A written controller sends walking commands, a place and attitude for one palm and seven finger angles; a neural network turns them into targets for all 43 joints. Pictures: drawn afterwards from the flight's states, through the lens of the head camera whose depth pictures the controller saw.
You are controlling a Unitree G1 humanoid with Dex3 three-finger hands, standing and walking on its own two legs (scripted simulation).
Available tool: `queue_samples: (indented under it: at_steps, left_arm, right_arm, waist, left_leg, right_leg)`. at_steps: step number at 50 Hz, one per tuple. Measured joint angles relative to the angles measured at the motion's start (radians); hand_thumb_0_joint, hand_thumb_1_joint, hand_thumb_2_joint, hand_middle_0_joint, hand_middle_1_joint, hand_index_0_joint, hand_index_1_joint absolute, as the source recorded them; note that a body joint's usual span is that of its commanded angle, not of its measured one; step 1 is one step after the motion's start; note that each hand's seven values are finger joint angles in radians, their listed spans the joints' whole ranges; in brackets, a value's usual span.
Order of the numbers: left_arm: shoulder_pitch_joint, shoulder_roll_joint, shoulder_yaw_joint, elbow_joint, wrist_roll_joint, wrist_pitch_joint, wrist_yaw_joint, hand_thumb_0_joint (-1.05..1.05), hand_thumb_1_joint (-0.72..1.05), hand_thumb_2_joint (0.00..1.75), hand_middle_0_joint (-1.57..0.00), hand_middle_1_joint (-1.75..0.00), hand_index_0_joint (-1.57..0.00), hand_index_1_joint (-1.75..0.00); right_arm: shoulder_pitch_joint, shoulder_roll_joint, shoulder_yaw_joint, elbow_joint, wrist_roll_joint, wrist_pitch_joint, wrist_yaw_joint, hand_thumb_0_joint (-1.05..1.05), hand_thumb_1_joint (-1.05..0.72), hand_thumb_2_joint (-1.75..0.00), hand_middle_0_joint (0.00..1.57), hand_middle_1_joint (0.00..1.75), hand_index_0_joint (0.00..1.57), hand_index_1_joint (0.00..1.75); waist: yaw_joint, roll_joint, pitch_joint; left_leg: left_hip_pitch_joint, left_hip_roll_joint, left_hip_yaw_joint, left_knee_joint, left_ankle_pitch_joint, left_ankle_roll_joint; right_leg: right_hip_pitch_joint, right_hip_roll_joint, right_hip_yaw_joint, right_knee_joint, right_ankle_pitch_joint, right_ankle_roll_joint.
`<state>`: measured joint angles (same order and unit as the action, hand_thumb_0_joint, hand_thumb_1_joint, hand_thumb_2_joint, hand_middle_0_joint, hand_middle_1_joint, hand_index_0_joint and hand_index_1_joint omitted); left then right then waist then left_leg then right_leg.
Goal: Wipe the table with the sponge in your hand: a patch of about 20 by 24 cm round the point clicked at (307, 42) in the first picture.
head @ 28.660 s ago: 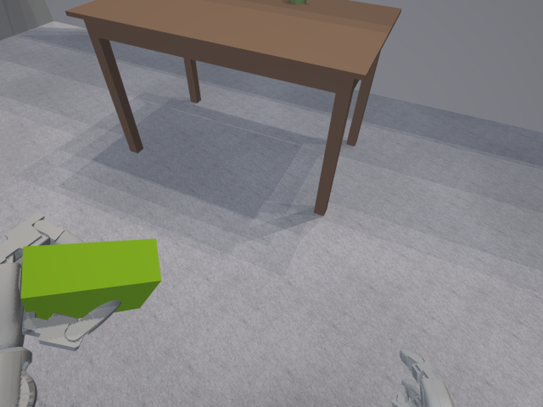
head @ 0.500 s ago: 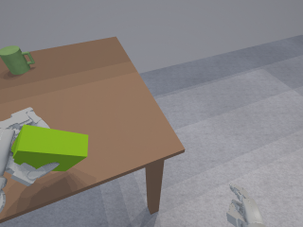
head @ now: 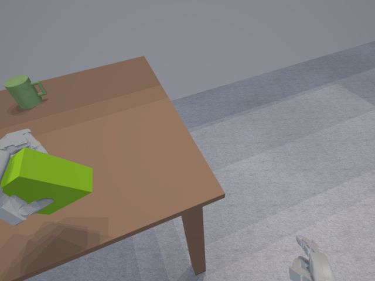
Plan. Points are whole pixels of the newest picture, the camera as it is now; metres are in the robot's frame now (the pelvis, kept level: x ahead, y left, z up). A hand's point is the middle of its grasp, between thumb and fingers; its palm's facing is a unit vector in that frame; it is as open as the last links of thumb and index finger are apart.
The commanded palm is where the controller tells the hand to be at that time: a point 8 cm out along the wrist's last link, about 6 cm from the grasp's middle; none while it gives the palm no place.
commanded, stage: turn the palm down, sponge in hand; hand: left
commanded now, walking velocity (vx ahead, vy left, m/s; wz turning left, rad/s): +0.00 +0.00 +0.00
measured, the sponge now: (49, 187) +0.22 +0.27 +0.15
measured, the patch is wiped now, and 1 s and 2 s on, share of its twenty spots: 0.00 0.00 0.00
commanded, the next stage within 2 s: move the sponge above the wiping area in 1.34 s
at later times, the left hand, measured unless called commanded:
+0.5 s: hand (18, 173) +0.23 +0.31 +0.19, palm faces +0.21 -0.26 -0.94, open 9.4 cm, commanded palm +0.18 +0.31 +0.25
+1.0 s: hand (17, 167) +0.23 +0.31 +0.19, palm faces +0.19 -0.09 -0.98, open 9.4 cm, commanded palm +0.18 +0.31 +0.25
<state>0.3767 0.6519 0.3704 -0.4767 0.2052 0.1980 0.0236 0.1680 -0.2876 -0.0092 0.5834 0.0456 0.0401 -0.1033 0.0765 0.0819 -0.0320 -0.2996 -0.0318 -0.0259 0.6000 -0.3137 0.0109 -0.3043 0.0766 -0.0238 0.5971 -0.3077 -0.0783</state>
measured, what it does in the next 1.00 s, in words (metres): stands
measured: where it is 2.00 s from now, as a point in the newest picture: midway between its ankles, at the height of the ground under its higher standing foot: outside the picture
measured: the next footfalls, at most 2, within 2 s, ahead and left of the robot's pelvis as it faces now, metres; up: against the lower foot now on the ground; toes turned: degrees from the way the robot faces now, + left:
none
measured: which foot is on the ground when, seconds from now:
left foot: down 0.00-1.00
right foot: down 0.00-1.00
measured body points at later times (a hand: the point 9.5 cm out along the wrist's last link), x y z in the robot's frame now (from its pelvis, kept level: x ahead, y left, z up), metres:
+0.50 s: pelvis +0.00 +0.03 +0.01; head -0.01 -0.01 +0.46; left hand +0.21 +0.32 +0.24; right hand +0.25 -0.17 -0.06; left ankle +0.00 +0.12 -0.73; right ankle +0.00 -0.06 -0.73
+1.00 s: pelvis -0.01 +0.03 +0.01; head -0.02 -0.02 +0.46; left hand +0.22 +0.31 +0.25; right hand +0.26 -0.15 -0.06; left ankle +0.00 +0.12 -0.73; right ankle +0.00 -0.06 -0.73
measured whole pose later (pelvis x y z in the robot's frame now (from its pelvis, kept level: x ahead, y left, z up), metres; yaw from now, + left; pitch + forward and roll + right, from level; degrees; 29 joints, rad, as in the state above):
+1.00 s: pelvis -0.01 +0.03 +0.01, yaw -1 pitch -3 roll +1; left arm 0.07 0.63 0.00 -0.43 0.76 0.56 -0.09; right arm -0.05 -0.27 0.07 0.61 0.05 0.11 -0.08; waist 0.14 0.13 0.01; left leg -0.15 -0.07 0.00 0.39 -0.20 0.06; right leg -0.18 0.03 0.01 0.44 -0.21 -0.04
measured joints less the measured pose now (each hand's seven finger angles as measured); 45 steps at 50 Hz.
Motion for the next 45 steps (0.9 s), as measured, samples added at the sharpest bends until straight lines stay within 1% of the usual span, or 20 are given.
queue_samples:
  at_steps: [4, 7, 12, 16, 19, 22, 24, 26, 31, 33, 35, 39, 41, 45]
  left_arm:
    - [-0.016, -0.017, -0.051, -0.005, 0.067, 0.053, -0.002, 0.0, -0.44, 1.05, -0.8, -1.39, -0.81, -1.39]
    - [-0.024, -0.026, -0.103, -0.027, 0.121, 0.069, 0.002, 0.0, -0.44, 1.05, -0.8, -1.39, -0.81, -1.39]
    - [-0.052, -0.013, -0.158, -0.069, 0.184, 0.109, 0.019, 0.0, -0.44, 1.05, -0.81, -1.38, -0.81, -1.39]
    - [-0.112, 0.001, -0.175, -0.05, 0.228, 0.196, 0.013, 0.0, -0.44, 1.05, -0.81, -1.38, -0.81, -1.39]
    - [-0.155, 0.001, -0.189, -0.023, 0.266, 0.267, -0.015, 0.0, -0.44, 1.05, -0.81, -1.38, -0.81, -1.39]
    - [-0.181, -0.005, -0.217, -0.01, 0.308, 0.309, -0.057, 0.0, -0.44, 1.05, -0.8, -1.39, -0.81, -1.39]
    - [-0.188, -0.01, -0.24, -0.015, 0.336, 0.32, -0.079, 0.0, -0.44, 1.05, -0.8, -1.39, -0.81, -1.39]
    - [-0.194, -0.014, -0.264, -0.022, 0.362, 0.312, -0.092, 0.0, -0.44, 1.05, -0.8, -1.39, -0.81, -1.39]
    - [-0.222, -0.006, -0.302, -0.022, 0.417, 0.298, -0.086, 0.0, -0.44, 1.05, -0.81, -1.39, -0.81, -1.39]
    - [-0.244, -0.004, -0.306, -0.007, 0.436, 0.309, -0.08, 0.0, -0.44, 1.05, -0.81, -1.38, -0.81, -1.39]
    - [-0.271, -0.007, -0.312, 0.012, 0.456, 0.334, -0.078, 0.0, -0.44, 1.05, -0.81, -1.38, -0.81, -1.39]
    - [-0.313, -0.019, -0.328, 0.042, 0.495, 0.377, -0.097, 0.0, -0.44, 1.05, -0.81, -1.39, -0.81, -1.39]
    - [-0.32, -0.028, -0.339, 0.045, 0.511, 0.382, -0.109, 0.0, -0.44, 1.05, -0.8, -1.39, -0.81, -1.39]
    - [-0.307, -0.031, -0.361, 0.035, 0.538, 0.373, -0.123, 0.0, -0.44, 1.05, -0.8, -1.39, -0.81, -1.39]
  right_arm:
    - [-0.009, -0.012, 0.0, -0.003, 0.006, 0.0, -0.017, 0.01, -0.9, -0.9, 0.2, 0.3, 0.2, 0.3]
    - [-0.022, -0.004, 0.005, -0.01, 0.001, -0.002, -0.025, 0.01, -0.9, -0.9, 0.2, 0.3, 0.2, 0.3]
    - [-0.062, 0.019, 0.025, -0.017, -0.002, 0.009, -0.022, 0.01, -0.9, -0.9, 0.2, 0.3, 0.2, 0.3]
    - [-0.097, 0.026, 0.047, -0.016, 0.007, 0.031, -0.013, 0.01, -0.9, -0.9, 0.2, 0.3, 0.2, 0.3]
    - [-0.121, 0.024, 0.064, -0.015, 0.015, 0.042, -0.011, 0.01, -0.9, -0.9, 0.2, 0.3, 0.2, 0.3]
    - [-0.136, 0.02, 0.074, -0.018, 0.016, 0.047, -0.013, 0.01, -0.9, -0.9, 0.2, 0.3, 0.2, 0.3]
    - [-0.148, 0.018, 0.078, -0.017, 0.017, 0.048, -0.013, 0.01, -0.9, -0.9, 0.2, 0.3, 0.2, 0.3]
    - [-0.154, 0.017, 0.078, -0.015, 0.011, 0.047, -0.013, 0.01, -0.9, -0.9, 0.2, 0.3, 0.2, 0.3]
    - [-0.17, 0.018, 0.079, 0.005, 0.006, 0.053, -0.006, 0.01, -0.9, -0.9, 0.2, 0.3, 0.2, 0.3]
    - [-0.177, 0.018, 0.08, 0.016, 0.008, 0.057, -0.001, 0.01, -0.9, -0.9, 0.2, 0.3, 0.2, 0.3]
    - [-0.186, 0.016, 0.081, 0.025, 0.01, 0.061, 0.004, 0.01, -0.9, -0.9, 0.2, 0.3, 0.2, 0.3]
    - [-0.2, 0.011, 0.082, 0.033, 0.015, 0.067, 0.01, 0.01, -0.9, -0.9, 0.2, 0.3, 0.2, 0.3]
    - [-0.205, 0.011, 0.08, 0.031, 0.014, 0.067, 0.013, 0.01, -0.9, -0.9, 0.2, 0.3, 0.2, 0.3]
    - [-0.215, 0.012, 0.083, 0.026, 0.011, 0.07, 0.018, 0.01, -0.9, -0.9, 0.2, 0.3, 0.2, 0.3]
  waist:
    - [0.013, 0.003, 0.005]
    - [0.016, -0.001, 0.004]
    - [0.016, -0.001, 0.003]
    - [0.019, 0.011, 0.003]
    - [0.023, 0.021, 0.007]
    - [0.026, 0.027, 0.013]
    - [0.032, 0.03, 0.022]
    - [0.037, 0.029, 0.027]
    - [0.051, 0.026, 0.037]
    - [0.054, 0.026, 0.039]
    - [0.056, 0.029, 0.041]
    - [0.057, 0.036, 0.044]
    - [0.056, 0.04, 0.044]
    - [0.056, 0.044, 0.044]
  left_leg:
    - [0.0, -0.01, 0.002, -0.004, 0.002, 0.01]
    - [0.007, -0.015, 0.004, -0.013, 0.006, 0.016]
    - [0.035, -0.019, 0.012, -0.038, 0.014, 0.022]
    - [0.063, -0.022, 0.015, -0.068, 0.029, 0.027]
    - [0.08, -0.026, 0.016, -0.093, 0.044, 0.033]
    - [0.09, -0.032, 0.015, -0.117, 0.06, 0.038]
    - [0.098, -0.034, 0.017, -0.13, 0.069, 0.041]
    - [0.104, -0.036, 0.017, -0.141, 0.076, 0.044]
    - [0.121, -0.039, 0.018, -0.162, 0.088, 0.046]
    - [0.127, -0.04, 0.019, -0.17, 0.093, 0.046]
    - [0.131, -0.041, 0.019, -0.174, 0.097, 0.047]
    - [0.138, -0.045, 0.019, -0.19, 0.108, 0.049]
    - [0.14, -0.046, 0.019, -0.196, 0.112, 0.05]
    - [0.144, -0.047, 0.024, -0.205, 0.118, 0.051]
  right_leg:
    - [-0.001, -0.01, 0.002, 0.001, -0.003, 0.007]
    - [0.003, -0.015, 0.005, -0.004, -0.001, 0.013]
    - [0.031, -0.019, 0.014, -0.028, 0.009, 0.02]
    - [0.059, -0.022, 0.019, -0.06, 0.026, 0.026]
    - [0.075, -0.027, 0.022, -0.083, 0.04, 0.031]
    - [0.085, -0.034, 0.021, -0.103, 0.052, 0.036]
    - [0.092, -0.035, 0.023, -0.115, 0.06, 0.038]
    - [0.098, -0.038, 0.024, -0.124, 0.066, 0.04]
    - [0.113, -0.041, 0.027, -0.143, 0.078, 0.042]
    - [0.118, -0.042, 0.027, -0.148, 0.081, 0.042]
    - [0.122, -0.043, 0.028, -0.153, 0.085, 0.043]
    - [0.125, -0.047, 0.028, -0.159, 0.09, 0.044]
    - [0.125, -0.049, 0.028, -0.161, 0.093, 0.045]
    - [0.123, -0.049, 0.034, -0.161, 0.095, 0.045]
